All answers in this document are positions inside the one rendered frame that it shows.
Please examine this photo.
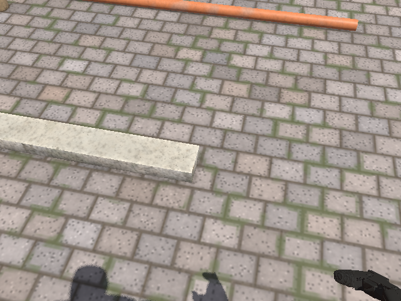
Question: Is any robot right hand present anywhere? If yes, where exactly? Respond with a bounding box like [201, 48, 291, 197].
[334, 270, 401, 301]

